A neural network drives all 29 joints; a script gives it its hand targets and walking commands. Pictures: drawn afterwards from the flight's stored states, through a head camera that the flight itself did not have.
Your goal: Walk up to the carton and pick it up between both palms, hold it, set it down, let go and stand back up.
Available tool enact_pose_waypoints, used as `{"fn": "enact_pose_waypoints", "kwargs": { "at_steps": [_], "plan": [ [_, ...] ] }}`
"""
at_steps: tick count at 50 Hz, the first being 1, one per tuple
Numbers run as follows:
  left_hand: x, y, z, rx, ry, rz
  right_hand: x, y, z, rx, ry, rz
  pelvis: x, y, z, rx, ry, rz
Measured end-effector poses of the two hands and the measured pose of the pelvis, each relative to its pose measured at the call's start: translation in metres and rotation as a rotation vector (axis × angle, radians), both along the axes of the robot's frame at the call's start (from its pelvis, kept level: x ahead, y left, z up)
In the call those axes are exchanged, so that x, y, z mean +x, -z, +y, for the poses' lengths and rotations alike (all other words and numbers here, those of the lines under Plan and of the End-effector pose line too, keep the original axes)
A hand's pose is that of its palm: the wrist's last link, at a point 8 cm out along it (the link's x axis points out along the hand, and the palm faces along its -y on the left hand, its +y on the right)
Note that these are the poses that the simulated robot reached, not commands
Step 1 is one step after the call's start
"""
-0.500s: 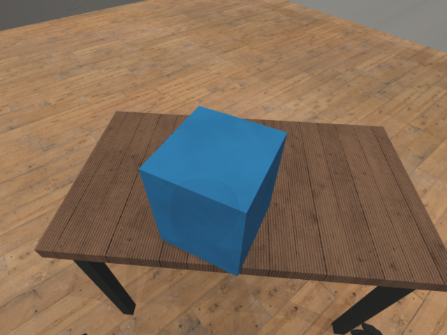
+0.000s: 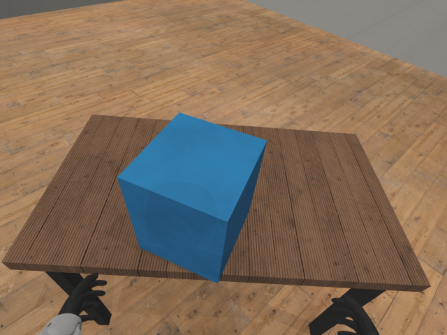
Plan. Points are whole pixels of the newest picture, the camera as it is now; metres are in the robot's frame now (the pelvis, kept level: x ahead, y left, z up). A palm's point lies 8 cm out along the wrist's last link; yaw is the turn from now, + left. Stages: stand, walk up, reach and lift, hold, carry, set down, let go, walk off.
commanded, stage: reach and lift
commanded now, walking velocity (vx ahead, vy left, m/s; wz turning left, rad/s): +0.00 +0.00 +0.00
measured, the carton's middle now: (198, 198) +0.40 +0.07 +0.00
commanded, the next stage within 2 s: none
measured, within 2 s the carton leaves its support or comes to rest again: neither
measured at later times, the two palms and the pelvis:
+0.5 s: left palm (56, 301) +0.20 +0.30 -0.04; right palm (326, 325) +0.18 -0.18 -0.05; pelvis +0.02 +0.02 +0.01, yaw -2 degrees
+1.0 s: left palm (35, 308) +0.18 +0.31 -0.01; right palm out of the picture +0.14 -0.12 -0.02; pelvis +0.00 +0.03 +0.00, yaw -2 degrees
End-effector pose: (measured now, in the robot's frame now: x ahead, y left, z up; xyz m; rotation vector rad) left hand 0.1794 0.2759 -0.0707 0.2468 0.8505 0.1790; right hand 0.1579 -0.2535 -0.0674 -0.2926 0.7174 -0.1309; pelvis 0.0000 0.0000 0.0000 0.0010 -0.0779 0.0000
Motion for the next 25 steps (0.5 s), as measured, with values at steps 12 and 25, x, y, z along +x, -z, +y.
{"fn": "enact_pose_waypoints", "kwargs": {
  "at_steps": [12, 25],
  "plan": [
    [0.002, -0.01, 0.015, -0.046, 0.017, -0.029, 0.02, -0.004, 0.058, 0.1, 0.045, -0.089, 0.014, -0.005, 0.006, -0.003, 0.015, -0.025],
    [0.017, -0.027, 0.023, -0.091, 0.114, -0.159, 0.022, -0.018, 0.078, 0.119, 0.106, -0.207, 0.022, -0.006, 0.019, -0.014, 0.033, -0.026]
  ]
}}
